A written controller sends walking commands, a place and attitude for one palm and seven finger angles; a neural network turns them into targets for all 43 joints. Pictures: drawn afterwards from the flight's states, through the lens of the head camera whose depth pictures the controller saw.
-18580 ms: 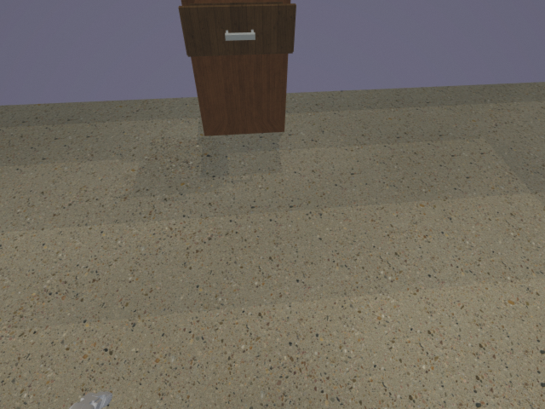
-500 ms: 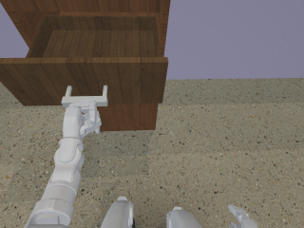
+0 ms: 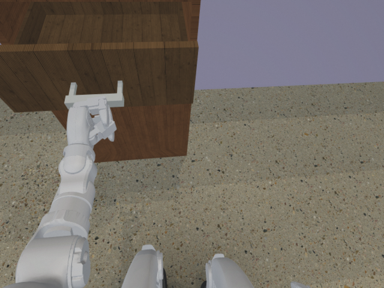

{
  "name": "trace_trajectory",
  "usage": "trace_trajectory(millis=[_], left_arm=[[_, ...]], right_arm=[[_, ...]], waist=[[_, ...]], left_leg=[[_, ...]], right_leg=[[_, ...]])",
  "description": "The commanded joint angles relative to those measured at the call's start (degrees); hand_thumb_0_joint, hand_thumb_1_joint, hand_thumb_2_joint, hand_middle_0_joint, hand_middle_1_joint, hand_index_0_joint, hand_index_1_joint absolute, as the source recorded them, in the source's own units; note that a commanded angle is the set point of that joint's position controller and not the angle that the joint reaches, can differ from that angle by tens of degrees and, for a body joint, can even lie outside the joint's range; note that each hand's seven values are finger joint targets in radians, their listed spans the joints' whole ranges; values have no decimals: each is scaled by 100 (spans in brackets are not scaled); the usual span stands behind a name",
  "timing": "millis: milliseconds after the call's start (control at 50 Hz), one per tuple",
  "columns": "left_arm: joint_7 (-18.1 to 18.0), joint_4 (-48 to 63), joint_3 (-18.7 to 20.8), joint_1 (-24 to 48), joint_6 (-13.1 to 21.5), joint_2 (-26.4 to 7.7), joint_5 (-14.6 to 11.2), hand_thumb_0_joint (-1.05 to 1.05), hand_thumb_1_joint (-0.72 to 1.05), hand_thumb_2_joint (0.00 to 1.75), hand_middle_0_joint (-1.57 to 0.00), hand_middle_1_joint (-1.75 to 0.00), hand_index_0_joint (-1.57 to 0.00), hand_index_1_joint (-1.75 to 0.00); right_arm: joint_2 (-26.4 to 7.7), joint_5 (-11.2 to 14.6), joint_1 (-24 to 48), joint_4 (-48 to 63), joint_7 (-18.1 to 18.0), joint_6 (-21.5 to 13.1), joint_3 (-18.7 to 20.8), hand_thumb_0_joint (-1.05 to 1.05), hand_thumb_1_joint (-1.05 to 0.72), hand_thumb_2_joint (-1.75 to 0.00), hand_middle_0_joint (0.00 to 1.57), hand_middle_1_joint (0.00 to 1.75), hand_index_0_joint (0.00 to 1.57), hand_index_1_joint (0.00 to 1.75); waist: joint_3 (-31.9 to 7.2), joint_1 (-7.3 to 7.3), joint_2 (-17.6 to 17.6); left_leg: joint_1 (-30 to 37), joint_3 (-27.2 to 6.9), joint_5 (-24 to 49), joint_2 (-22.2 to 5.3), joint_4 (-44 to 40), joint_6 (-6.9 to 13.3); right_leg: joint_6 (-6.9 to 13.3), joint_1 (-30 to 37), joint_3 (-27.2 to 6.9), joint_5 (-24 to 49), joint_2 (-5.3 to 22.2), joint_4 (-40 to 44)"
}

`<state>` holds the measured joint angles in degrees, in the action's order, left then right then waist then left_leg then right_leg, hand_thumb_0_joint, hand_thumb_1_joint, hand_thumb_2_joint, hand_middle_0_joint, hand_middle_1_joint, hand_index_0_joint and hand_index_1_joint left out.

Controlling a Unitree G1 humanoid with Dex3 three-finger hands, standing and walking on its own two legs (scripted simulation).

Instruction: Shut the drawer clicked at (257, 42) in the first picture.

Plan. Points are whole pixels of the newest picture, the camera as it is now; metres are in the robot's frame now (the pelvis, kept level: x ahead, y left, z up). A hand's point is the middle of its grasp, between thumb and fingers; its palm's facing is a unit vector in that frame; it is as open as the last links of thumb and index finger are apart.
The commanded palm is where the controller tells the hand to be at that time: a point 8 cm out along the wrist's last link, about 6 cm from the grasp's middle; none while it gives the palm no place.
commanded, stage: push the drawer shut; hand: left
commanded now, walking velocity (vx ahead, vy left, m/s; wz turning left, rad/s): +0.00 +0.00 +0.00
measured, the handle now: (96, 93) +0.52 +0.20 +0.05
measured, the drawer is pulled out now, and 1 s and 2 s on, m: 0.16 0.05 0.00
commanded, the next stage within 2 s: pull the fist back off the drawer in 1.68 s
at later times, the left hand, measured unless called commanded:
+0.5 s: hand (115, 100) +0.51 +0.16 +0.04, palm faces +0.09 -0.99 -0.04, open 3.1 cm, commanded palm +0.49 +0.20 +0.05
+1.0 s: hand (113, 83) +0.55 +0.17 +0.05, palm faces +0.08 -1.00 -0.04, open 3.3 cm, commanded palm +0.55 +0.20 +0.05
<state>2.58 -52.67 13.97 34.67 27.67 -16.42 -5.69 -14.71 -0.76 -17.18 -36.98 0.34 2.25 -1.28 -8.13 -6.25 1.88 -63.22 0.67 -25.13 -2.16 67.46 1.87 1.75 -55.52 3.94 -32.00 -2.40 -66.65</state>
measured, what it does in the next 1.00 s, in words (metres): stands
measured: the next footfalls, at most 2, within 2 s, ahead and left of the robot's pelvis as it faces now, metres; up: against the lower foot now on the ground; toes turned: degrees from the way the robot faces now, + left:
none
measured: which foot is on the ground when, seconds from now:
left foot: down 0.00-1.00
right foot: down 0.00-1.00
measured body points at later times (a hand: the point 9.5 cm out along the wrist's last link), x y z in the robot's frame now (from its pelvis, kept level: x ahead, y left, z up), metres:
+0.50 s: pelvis +0.00 +0.00 -0.01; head +0.14 +0.02 +0.42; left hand +0.50 +0.22 +0.05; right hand +0.02 -0.27 -0.13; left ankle +0.06 +0.10 -0.64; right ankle +0.00 -0.11 -0.64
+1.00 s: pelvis +0.00 +0.00 -0.02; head +0.16 +0.03 +0.40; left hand +0.54 +0.22 +0.05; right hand -0.02 -0.26 -0.12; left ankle +0.06 +0.10 -0.64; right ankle +0.00 -0.11 -0.64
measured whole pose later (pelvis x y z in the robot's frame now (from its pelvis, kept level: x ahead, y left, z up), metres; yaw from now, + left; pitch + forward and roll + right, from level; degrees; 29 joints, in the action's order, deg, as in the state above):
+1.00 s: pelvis +0.00 +0.00 -0.02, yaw -2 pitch +27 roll -5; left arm 4.6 -71.8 23.1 59.0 24.2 -30.8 0.0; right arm -15.3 -2.8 -21.5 -37.2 1.7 4.9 -3.0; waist -7.2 -12.9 3.0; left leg -73.3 -1.2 -26.2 -3.7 72.0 1.7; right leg 2.1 -64.6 5.4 -32.1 -4.2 -69.1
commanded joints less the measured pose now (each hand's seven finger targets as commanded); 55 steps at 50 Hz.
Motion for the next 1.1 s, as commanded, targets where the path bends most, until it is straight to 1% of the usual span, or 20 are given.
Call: trace_trajectory(millis=[0, 60, 140, 160, 260, 340, 380, 440, 520, 560, 600, 640, 720, 740, 820, 880, 900, 940, 1020, 1080], left_arm=[[-91, 1033, 407, 2960, 460, -1305, -60, 0, 90, 90, -140, -160, -140, -160], [-54, 737, 592, 2960, 464, -1514, -28, 0, 90, 90, -140, -160, -140, -160], [-27, 647, 411, 3433, 507, -1357, 29, 0, 90, 90, -140, -160, -140, -160], [-35, 511, 343, 3514, 481, -1268, 31, 0, 90, 90, -140, -160, -140, -160], [-118, 299, 431, 3917, 491, -1457, 141, 0, 90, 90, -140, -160, -140, -160], [-132, 99, 523, 4202, 475, -1682, 238, 0, 90, 90, -140, -160, -140, -160], [-126, -38, 649, 4318, 423, -1895, 262, 0, 90, 90, -140, -160, -140, -160], [-74, 60, 711, 4498, 443, -2017, 287, 0, 90, 90, -140, -160, -140, -160], [-35, 41, 697, 4547, 417, -1955, 266, 0, 90, 90, -140, -160, -140, -160], [-40, -156, 891, 4493, 347, -2260, 294, 0, 90, 90, -140, -160, -140, -160], [-24, -245, 800, 4788, 303, -2201, 304, 0, 90, 90, -140, -160, -140, -160], [-20, -196, 1000, 4766, 306, -2485, 333, 0, 90, 90, -140, -160, -140, -160], [68, -332, 1029, 4884, 253, -2572, 308, 0, 90, 90, -140, -160, -140, -160], [71, -319, 1153, 4954, 243, -2791, 330, 0, 90, 90, -140, -160, -140, -160], [128, -366, 1126, 5190, 184, -2830, 367, 0, 90, 90, -140, -160, -140, -160], [106, -541, 1002, 5453, 108, -2761, 399, 0, 90, 90, -140, -160, -140, -160], [88, -507, 1121, 5570, 118, -2914, 404, 0, 90, 90, -140, -160, -140, -160], [89, -444, 1029, 5683, 111, -2859, 464, 0, 90, 90, -140, -160, -140, -160], [58, -540, 1072, 5841, 43, -3006, 554, 0, 90, 90, -140, -160, -140, -160], [30, -647, 1007, 6180, -47, -3054, 622, 0, 90, 90, -140, -160, -140, -160]], right_arm=[[-958, -11, -550, 412, -82, -118, 367, 0, -90, -90, 20, 30, 20, 30], [-957, -17, -616, 400, -83, -55, 352, 0, -90, -90, 20, 30, 20, 30], [-948, -37, -702, 351, -57, -22, 357, 0, -90, -90, 20, 30, 20, 30], [-956, -43, -727, 334, -50, -5, 366, 0, -90, -90, 20, 30, 20, 30], [-992, -87, -866, 261, -27, 49, 367, 0, -90, -90, 20, 30, 20, 30], [-1016, -108, -955, 231, -6, 99, 347, 0, -90, -90, 20, 30, 20, 30], [-1032, -112, -1002, 239, -13, 116, 333, 0, -90, -90, 20, 30, 20, 30], [-1039, -134, -1067, 256, 3, 130, 322, 0, -90, -90, 20, 30, 20, 30], [-1038, -153, -1176, 243, 49, 173, 330, 0, -90, -90, 20, 30, 20, 30], [-1067, -145, -1222, 232, 46, 214, 316, 0, -90, -90, 20, 30, 20, 30], [-1046, -146, -1250, 211, 52, 209, 289, 0, -90, -90, 20, 30, 20, 30], [-1077, -150, -1287, 232, 42, 217, 294, 0, -90, -90, 20, 30, 20, 30], [-1077, -150, -1365, 215, 49, 217, 263, 0, -90, -90, 20, 30, 20, 30], [-1102, -157, -1397, 202, 41, 230, 252, 0, -90, -90, 20, 30, 20, 30], [-1115, -165, -1469, 173, 41, 226, 252, 0, -90, -90, 20, 30, 20, 30], [-1130, -177, -1522, 133, 51, 220, 236, 0, -90, -90, 20, 30, 20, 30], [-1158, -195, -1562, 111, 44, 208, 234, 0, -90, -90, 20, 30, 20, 30], [-1154, -209, -1570, 118, 56, 212, 238, 0, -90, -90, 20, 30, 20, 30], [-1190, -236, -1672, 104, 74, 228, 221, 0, -90, -90, 20, 30, 20, 30], [-1196, -256, -1717, 61, 72, 233, 193, 0, -90, -90, 20, 30, 20, 30]], waist=[[-2362, -233, 193], [-2425, -200, 220], [-2578, -293, 575], [-2503, -383, 439], [-2613, -462, 463], [-2612, -534, 565], [-2591, -587, 391], [-2897, -527, 787], [-3001, -559, 809], [-2874, -585, 621], [-2645, -711, 673], [-2871, -629, 789], [-2821, -699, 714], [-2837, -679, 768], [-2945, -756, 962], [-2758, -897, 911], [-2812, -914, 916], [-2989, -897, 1236], [-3116, -948, 1223], [-2926, -1071, 1283]], left_leg=[[2409, -455, 936, 91, -647, 8], [2327, -402, 1039, 95, -609, 7], [2695, -523, 1169, 61, -598, -20], [2650, -526, 1111, 57, -583, -4], [2626, -567, 1148, 46, -530, 9], [2535, -570, 1135, 40, -474, 22], [2240, -512, 1043, 49, -400, 63], [2529, -562, 1263, 37, -389, 35], [2701, -586, 1597, 9, -347, 31], [2384, -542, 1434, 5, -321, 52], [2216, -523, 1319, 13, -290, 84], [2249, -510, 1390, 13, -268, 76], [2089, -482, 1416, 3, -209, 91], [2071, -499, 1445, -11, -202, 90], [2210, -546, 1571, -38, -147, 80], [2120, -585, 1372, -53, -124, 94], [2173, -626, 1441, -58, -116, 105], [2427, -667, 1609, -72, -105, 70], [2447, -720, 1671, -92, -64, 76], [2307, -732, 1535, -100, -24, 85]], right_leg=[[-63, 114, -278, 1196, -42, 1052], [-71, 204, -313, 1305, -40, 1060], [-39, -189, -226, 1248, -60, 971], [-57, -238, -226, 1214, -67, 1004], [-54, -319, -216, 1202, -73, 969], [-48, -403, -231, 1168, -87, 956], [-76, -244, -299, 1160, -90, 992], [-35, -328, -267, 1251, -103, 908], [-31, -352, -221, 1489, -135, 876], [-56, -220, -266, 1439, -144, 924], [-64, -288, -293, 1392, -152, 940], [-55, -210, -314, 1425, -158, 926], [-74, -127, -336, 1523, -177, 935], [-64, -116, -329, 1528, -181, 907], [-55, -313, -296, 1562, -192, 857], [-62, -538, -267, 1324, -206, 889], [-57, -565, -249, 1360, -204, 856], [-29, -749, -198, 1388, -202, 803], [-28, -806, -173, 1387, -221, 765], [-35, -944, -161, 1288, -215, 771]])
